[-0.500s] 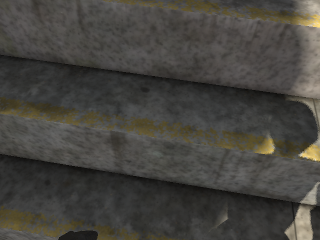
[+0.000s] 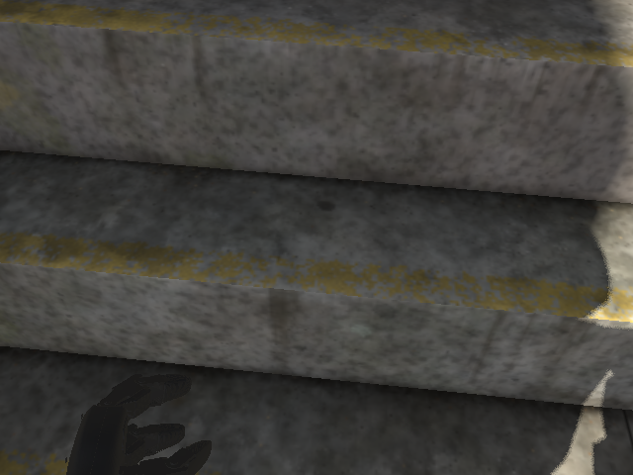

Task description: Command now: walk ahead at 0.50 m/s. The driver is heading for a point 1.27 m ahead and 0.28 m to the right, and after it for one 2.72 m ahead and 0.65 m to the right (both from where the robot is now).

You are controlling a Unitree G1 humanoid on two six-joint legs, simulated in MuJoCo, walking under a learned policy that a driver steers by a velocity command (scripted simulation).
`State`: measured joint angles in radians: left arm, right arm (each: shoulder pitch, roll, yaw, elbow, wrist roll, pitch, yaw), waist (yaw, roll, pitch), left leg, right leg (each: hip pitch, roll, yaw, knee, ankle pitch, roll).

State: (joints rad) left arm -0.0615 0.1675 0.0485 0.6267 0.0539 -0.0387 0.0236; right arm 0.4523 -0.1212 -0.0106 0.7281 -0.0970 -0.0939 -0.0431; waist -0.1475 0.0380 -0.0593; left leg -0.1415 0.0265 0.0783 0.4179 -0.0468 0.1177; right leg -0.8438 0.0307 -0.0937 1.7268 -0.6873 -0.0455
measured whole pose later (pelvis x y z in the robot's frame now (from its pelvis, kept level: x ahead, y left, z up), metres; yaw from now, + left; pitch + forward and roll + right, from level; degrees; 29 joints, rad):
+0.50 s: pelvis +0.03 +0.08 -0.06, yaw +0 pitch +6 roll -2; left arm -0.33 0.14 -0.02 0.36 0.02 -0.06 0.04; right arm 0.68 -0.19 -0.03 0.98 -0.10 -0.13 -0.04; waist -0.19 0.04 -0.02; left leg -0.03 -0.01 -0.05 0.20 -0.12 0.09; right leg -1.10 0.14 -0.09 2.23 -0.91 -0.08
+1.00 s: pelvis -0.04 +0.15 -0.12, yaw -13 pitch +9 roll -5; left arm -0.10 0.25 -0.02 0.48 -0.03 0.07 -0.08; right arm 0.80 -0.39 0.00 1.14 -0.13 0.11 0.21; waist -0.02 0.03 -0.14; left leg -0.45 -0.03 -0.10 0.74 -0.56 0.15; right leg -1.46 0.12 0.05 2.06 -0.37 -0.08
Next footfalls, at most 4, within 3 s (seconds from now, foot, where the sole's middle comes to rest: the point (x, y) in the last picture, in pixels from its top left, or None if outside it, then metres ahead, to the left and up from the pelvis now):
0.04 left None -0.11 0.10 -0.86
0.16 right None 0.01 -0.08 -0.63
0.44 left None -0.06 0.18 -0.86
0.58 right None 0.11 0.02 -0.63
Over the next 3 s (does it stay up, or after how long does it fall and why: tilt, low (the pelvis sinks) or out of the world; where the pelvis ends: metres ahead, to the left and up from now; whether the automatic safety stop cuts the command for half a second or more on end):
stays up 0.23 -0.28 0.29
